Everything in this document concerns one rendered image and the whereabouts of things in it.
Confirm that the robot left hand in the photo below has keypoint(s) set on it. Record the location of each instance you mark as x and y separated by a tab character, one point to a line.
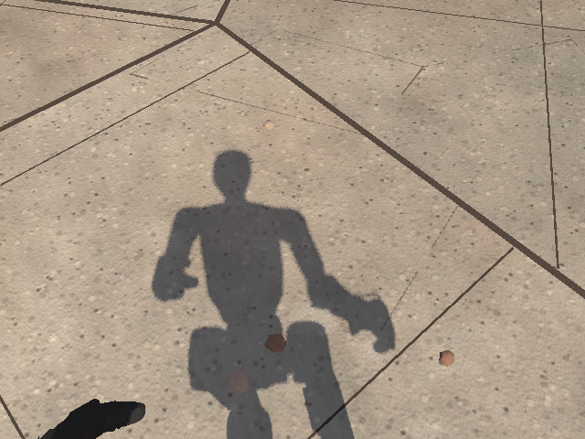
93	418

